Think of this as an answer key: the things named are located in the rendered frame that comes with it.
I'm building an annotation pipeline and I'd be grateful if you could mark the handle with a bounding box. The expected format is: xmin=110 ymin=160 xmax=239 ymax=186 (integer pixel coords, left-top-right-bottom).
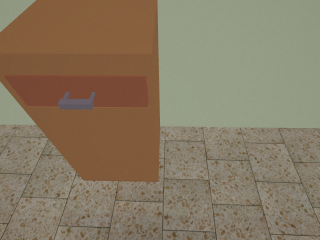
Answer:
xmin=58 ymin=91 xmax=96 ymax=110

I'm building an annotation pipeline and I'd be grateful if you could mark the cabinet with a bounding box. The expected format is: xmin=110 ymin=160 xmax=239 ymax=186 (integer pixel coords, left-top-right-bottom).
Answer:
xmin=0 ymin=0 xmax=160 ymax=182

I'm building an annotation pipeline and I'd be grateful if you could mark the drawer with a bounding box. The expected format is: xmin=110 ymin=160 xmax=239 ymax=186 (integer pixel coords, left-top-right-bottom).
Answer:
xmin=4 ymin=75 xmax=149 ymax=108

